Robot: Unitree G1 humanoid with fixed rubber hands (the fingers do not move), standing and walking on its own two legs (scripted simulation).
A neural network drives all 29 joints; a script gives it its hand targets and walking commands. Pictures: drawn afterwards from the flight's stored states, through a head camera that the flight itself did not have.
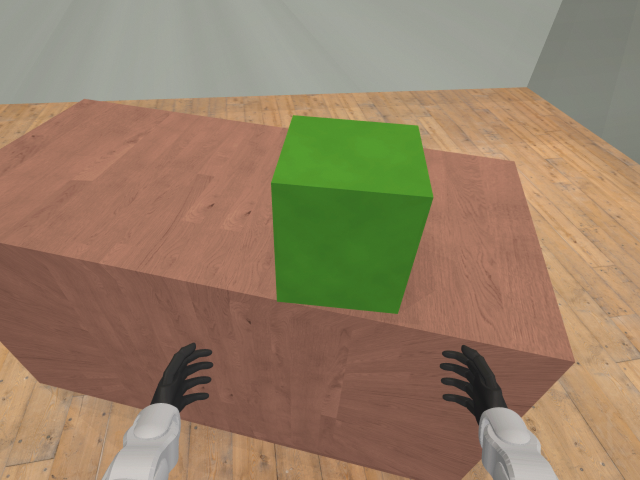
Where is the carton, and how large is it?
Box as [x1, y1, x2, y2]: [271, 115, 433, 313]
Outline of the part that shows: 293,115 271,181 277,301 397,313 433,197 417,125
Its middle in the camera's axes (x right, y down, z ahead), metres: +0.05 -0.03 +0.65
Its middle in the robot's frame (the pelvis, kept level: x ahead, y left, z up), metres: +0.52 +0.00 +0.06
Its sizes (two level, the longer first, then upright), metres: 0.210 0.200 0.250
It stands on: a pedestal, 0.70 m high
